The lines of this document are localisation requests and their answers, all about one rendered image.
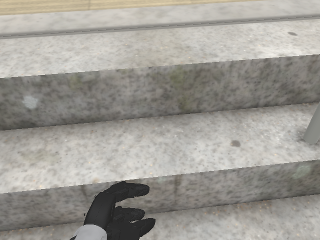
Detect left robot hand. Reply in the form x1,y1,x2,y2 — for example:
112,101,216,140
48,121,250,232
83,181,156,240

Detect left robot forearm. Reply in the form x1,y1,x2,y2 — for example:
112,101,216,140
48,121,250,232
70,224,107,240

